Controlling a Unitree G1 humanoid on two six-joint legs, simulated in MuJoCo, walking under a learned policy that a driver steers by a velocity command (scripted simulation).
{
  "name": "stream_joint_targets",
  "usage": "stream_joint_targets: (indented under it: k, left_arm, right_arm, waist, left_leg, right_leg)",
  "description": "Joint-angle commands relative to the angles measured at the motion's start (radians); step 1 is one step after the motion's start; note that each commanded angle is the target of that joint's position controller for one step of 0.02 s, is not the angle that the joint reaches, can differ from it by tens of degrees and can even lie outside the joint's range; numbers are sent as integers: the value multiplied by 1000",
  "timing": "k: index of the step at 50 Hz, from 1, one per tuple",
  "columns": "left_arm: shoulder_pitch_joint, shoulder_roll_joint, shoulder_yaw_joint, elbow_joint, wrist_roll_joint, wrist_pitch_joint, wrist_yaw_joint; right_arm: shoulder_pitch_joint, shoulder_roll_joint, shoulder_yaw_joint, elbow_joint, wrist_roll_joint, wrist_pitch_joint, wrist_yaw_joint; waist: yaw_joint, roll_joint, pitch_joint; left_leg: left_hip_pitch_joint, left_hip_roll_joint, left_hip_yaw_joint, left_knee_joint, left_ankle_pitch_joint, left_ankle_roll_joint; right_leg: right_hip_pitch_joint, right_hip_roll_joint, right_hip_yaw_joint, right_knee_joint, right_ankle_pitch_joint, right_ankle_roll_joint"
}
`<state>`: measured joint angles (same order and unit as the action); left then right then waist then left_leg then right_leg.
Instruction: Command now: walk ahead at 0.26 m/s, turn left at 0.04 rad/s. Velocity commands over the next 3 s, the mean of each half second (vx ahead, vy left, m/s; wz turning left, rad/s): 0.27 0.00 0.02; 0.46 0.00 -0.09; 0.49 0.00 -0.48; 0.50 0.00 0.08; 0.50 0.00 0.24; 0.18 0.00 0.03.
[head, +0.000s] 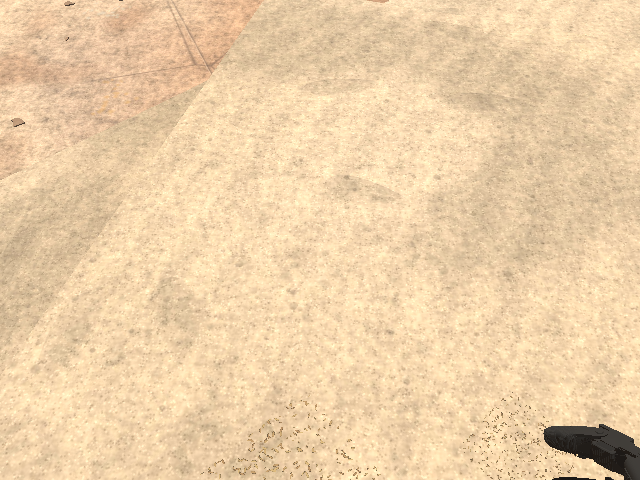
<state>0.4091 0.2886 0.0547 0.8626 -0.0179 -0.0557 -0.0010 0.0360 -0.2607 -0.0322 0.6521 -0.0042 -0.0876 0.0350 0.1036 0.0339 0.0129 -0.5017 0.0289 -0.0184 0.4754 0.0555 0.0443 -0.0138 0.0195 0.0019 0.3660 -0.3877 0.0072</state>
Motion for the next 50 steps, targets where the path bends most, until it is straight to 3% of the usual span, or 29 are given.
stream_joint_targets:
  k: [1, 2, 3, 4, 6, 9, 11, 13, 14, 17, 20, 21, 22, 23, 24, 25, 27, 29, 34, 37, 40, 42, 43, 44, 45, 46, 47, 48, 50]
  left_arm:
    - [-32, 83, 3, -91, 38, -18, 10]
    - [138, 14, -24, -56, 30, -22, 3]
    - [122, 114, 0, -30, 10, -15, 0]
    - [22, 141, 10, -54, -5, -5, 3]
    - [-62, 114, 10, -64, 13, 27, 21]
    - [-15, 57, 1, -45, 20, 61, 36]
    - [-44, 55, -2, -45, 23, 60, 38]
    - [-106, 84, 7, -62, 18, 55, 34]
    - [-137, 92, 10, -72, 16, 50, 30]
    - [-166, 82, 12, -71, 16, 25, 19]
    - [-77, 63, 15, -22, 21, 7, 12]
    - [-21, 88, 21, -9, 21, 4, 16]
    - [45, 151, 34, 1, 20, 4, 24]
    - [47, 238, 57, -3, 28, 1, 18]
    - [-4, 182, 44, -27, 31, -15, 18]
    - [-44, 143, 33, -36, 25, -27, 17]
    - [-68, 129, 29, -42, 11, -31, 14]
    - [-46, 111, 24, -31, 18, -32, 16]
    - [2, 132, 31, -3, 11, -26, 20]
    - [37, 148, 39, 21, 1, -19, 18]
    - [33, 158, 47, 38, -9, -10, 17]
    - [1, 162, 47, 37, -12, -3, 18]
    - [-10, 133, 36, 25, -3, -4, 18]
    - [57, 30, 5, -10, 14, -16, 14]
    - [84, 8, -4, 0, -5, -36, 14]
    - [11, 114, 28, -12, -34, -46, 13]
    - [-53, 125, 33, -30, -38, -46, 14]
    - [-78, 111, 35, -30, -27, -39, 21]
    - [-50, 67, 39, -18, -15, -12, 24]
  right_arm:
    - [293, -230, -71, 1, -39, -9, -19]
    - [307, -220, -62, 9, -35, 8, -17]
    - [318, -170, -54, 16, -9, 25, -11]
    - [249, -148, -46, 14, 2, 30, -10]
    - [119, -93, -25, 11, -6, 32, -8]
    - [30, -98, -30, 24, -30, 29, -8]
    - [51, -134, -45, 43, -16, 34, -16]
    - [84, -185, -62, 59, 3, 45, -26]
    - [92, -186, -63, 66, 6, 46, -31]
    - [107, -176, -63, 86, 20, 45, -37]
    - [93, -140, -52, 95, 29, 54, -39]
    - [69, -92, -38, 85, 24, 52, -37]
    - [38, -14, -19, 61, 14, 42, -32]
    - [22, -69, -33, 31, 24, 23, -31]
    - [26, -136, -53, 38, 30, 11, -29]
    - [53, -144, -59, 55, 32, 8, -24]
    - [53, -128, -59, 72, 14, 6, -23]
    - [34, -90, -53, 76, 10, 7, -18]
    - [-74, -37, -30, 51, 20, 10, -5]
    - [-125, -48, -26, 32, 27, 6, 7]
    - [-116, -84, -33, 24, 29, -2, 14]
    - [53, -134, -61, 71, 22, -7, 5]
    - [234, -190, -87, 121, 18, -8, -6]
    - [388, -296, -113, 148, -5, 0, -19]
    - [417, -258, -100, 163, 2, 8, -16]
    - [345, -190, -77, 157, 6, 5, -16]
    - [272, -148, -64, 149, 9, 2, -18]
    - [202, -111, -53, 147, 7, -4, -15]
    - [133, -71, -46, 156, -8, -17, -12]
  waist:
    - [-175, 51, -283]
    - [-129, 261, -435]
    - [-161, 160, -443]
    - [-154, 107, -297]
    - [-103, 31, -159]
    - [-39, 100, -135]
    - [-62, 104, -155]
    - [-93, 125, -122]
    - [-100, 123, -94]
    - [-95, 87, -56]
    - [-37, 43, -62]
    - [-16, -21, -51]
    - [-6, -206, -45]
    - [-2, -336, 38]
    - [-24, -243, 71]
    - [-52, -212, 67]
    - [-60, -170, 50]
    - [-58, -149, 30]
    - [-22, -154, 47]
    - [-6, -156, 73]
    - [-38, -163, 82]
    - [-140, -152, -6]
    - [-218, -115, -130]
    - [-235, 112, -321]
    - [-229, 266, -422]
    - [-225, 168, -259]
    - [-198, 132, -151]
    - [-165, 82, -79]
    - [-109, 106, -22]
  left_leg:
    - [638, 209, -193, 56, 596, 131]
    - [846, 418, -453, 57, 738, 301]
    - [779, 368, -470, 10, 546, 287]
    - [667, 318, -372, -25, 433, 248]
    - [409, 245, -262, -99, 310, 204]
    - [176, 181, -143, -175, 242, 193]
    - [165, 174, -143, -226, -51, 196]
    - [164, 195, -209, -295, -419, 196]
    - [163, 208, -240, -316, -501, 190]
    - [171, 216, -252, -322, -547, 170]
    - [92, 147, -182, -233, -600, 118]
    - [15, 93, -130, -108, -589, 76]
    - [-159, -31, 24, 191, -548, 4]
    - [-339, -71, 37, 357, -587, 3]
    - [-383, -4, -39, 454, -519, 10]
    - [-404, 13, -52, 473, -434, 12]
    - [-391, 43, -43, 450, -318, -4]
    - [-320, 40, -11, 415, -205, -28]
    - [-144, 16, 38, 170, -54, -60]
    - [-103, 11, 43, 94, -66, -45]
    - [-40, 9, 31, 38, -138, -2]
    - [215, -34, 59, -11, -156, 35]
    - [490, 16, 10, 16, -139, 68]
    - [905, 288, -339, 15, -216, 178]
    - [934, 400, -669, -159, -421, 251]
    - [795, 365, -565, -197, -515, 204]
    - [661, 333, -430, -216, -493, 165]
    - [531, 291, -328, -255, -416, 143]
    - [384, 233, -171, -313, -285, 116]
  right_leg:
    - [-298, -63, 18, 467, 392, -19]
    - [-511, 20, 47, 757, -301, 34]
    - [-541, -13, 125, 835, -316, 39]
    - [-610, -46, 93, 850, -269, 44]
    - [-553, -106, 76, 739, -158, 57]
    - [-325, -103, 41, 545, -54, 70]
    - [-286, -90, 15, 454, 24, 54]
    - [-322, -79, -2, 428, 56, 25]
    - [-343, -83, 2, 406, 56, 10]
    - [-320, -81, -6, 292, 86, -31]
    - [-129, -46, -42, 123, 120, -70]
    - [-59, -120, 62, 37, 36, -102]
    - [36, -293, 319, -105, -153, -172]
    - [13, -423, 588, -227, -310, -273]
    - [-2, -412, 580, -226, -321, -268]
    - [16, -370, 504, -219, -251, -233]
    - [33, -322, 378, -228, -77, -192]
    - [4, -276, 261, -239, 113, -180]
    - [-74, -225, 97, -240, 273, -169]
    - [-52, -258, 100, -222, 278, -175]
    - [-5, -302, 126, -176, 356, -162]
    - [-33, -261, 92, 3, 630, -131]
    - [-153, -204, 50, 221, 626, -97]
    - [-510, -80, -25, 623, 281, -26]
    - [-665, 0, 83, 846, -191, -13]
    - [-746, -58, 138, 939, -146, -27]
    - [-760, -106, 108, 933, -59, -42]
    - [-721, -138, 99, 883, 20, -43]
    - [-619, -176, 108, 817, 116, -44]
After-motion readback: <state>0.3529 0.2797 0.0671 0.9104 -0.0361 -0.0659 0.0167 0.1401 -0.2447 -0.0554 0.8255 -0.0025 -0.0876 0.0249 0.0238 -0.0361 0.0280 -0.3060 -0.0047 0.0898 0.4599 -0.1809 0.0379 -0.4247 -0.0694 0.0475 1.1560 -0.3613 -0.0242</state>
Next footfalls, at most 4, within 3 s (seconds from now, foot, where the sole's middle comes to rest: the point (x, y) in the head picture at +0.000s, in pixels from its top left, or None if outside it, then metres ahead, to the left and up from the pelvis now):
0.42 right None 0.15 -0.11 -0.77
0.86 left None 0.43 0.16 -0.77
1.40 right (425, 379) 0.70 -0.12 -0.77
1.94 left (385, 244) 1.07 -0.02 -0.77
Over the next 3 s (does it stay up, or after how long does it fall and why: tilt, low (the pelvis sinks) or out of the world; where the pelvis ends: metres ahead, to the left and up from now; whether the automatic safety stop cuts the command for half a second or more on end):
stays up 1.37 -0.16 0.00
